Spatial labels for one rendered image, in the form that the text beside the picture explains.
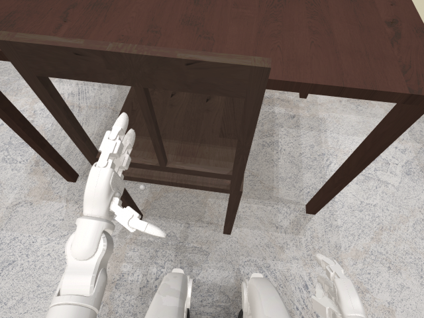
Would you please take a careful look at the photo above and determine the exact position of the robot thigh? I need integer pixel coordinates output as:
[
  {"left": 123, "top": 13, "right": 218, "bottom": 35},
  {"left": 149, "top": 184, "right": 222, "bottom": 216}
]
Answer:
[
  {"left": 145, "top": 272, "right": 193, "bottom": 318},
  {"left": 241, "top": 277, "right": 292, "bottom": 318}
]

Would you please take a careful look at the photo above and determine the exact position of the chair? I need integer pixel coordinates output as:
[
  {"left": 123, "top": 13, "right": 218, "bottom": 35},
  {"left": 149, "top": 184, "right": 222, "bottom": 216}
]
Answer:
[{"left": 0, "top": 31, "right": 272, "bottom": 235}]

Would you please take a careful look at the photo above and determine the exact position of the robot right thigh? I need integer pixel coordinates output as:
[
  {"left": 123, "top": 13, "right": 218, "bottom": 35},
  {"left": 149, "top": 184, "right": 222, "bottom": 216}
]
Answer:
[{"left": 241, "top": 277, "right": 292, "bottom": 318}]

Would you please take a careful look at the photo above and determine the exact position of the right robot hand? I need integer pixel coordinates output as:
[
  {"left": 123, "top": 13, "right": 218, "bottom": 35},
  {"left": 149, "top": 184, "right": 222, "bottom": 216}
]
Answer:
[{"left": 312, "top": 253, "right": 366, "bottom": 318}]

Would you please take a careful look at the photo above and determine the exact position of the robot left forearm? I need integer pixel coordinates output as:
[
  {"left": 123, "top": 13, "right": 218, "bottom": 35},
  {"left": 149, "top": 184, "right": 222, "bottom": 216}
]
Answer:
[{"left": 46, "top": 216, "right": 115, "bottom": 318}]

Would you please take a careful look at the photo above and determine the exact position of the robot left thigh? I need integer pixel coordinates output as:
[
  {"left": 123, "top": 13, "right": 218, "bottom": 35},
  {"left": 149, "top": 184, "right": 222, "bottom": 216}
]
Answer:
[{"left": 145, "top": 272, "right": 193, "bottom": 318}]

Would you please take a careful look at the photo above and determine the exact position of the table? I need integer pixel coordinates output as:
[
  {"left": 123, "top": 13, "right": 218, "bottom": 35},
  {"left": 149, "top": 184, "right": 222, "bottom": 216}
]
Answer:
[{"left": 0, "top": 0, "right": 424, "bottom": 215}]

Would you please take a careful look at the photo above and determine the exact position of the left robot hand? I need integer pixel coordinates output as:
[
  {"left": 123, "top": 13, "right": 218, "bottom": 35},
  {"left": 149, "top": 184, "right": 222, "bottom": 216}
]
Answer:
[{"left": 83, "top": 112, "right": 166, "bottom": 238}]

